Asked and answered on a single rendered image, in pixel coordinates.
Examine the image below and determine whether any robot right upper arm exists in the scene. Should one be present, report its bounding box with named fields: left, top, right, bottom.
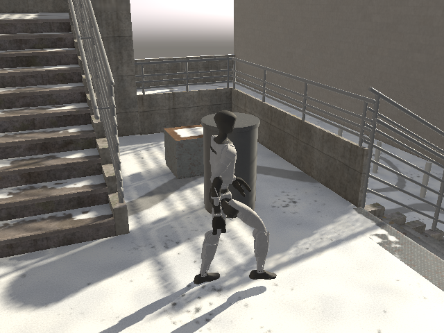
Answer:
left=210, top=144, right=237, bottom=183

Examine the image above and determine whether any robot left upper arm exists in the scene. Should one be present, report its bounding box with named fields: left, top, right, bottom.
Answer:
left=210, top=135, right=218, bottom=164

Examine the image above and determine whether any humanoid robot head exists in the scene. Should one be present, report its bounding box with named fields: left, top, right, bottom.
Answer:
left=213, top=110, right=237, bottom=144

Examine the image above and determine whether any robot right forearm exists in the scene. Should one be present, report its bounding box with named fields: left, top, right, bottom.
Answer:
left=210, top=177, right=223, bottom=216

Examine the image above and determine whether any robot right foot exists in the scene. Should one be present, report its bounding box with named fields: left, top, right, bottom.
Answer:
left=249, top=270, right=277, bottom=280

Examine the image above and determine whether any left robot hand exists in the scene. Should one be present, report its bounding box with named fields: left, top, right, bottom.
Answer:
left=232, top=177, right=251, bottom=197

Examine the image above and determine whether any right robot hand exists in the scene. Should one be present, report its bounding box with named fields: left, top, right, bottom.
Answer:
left=212, top=215, right=226, bottom=235

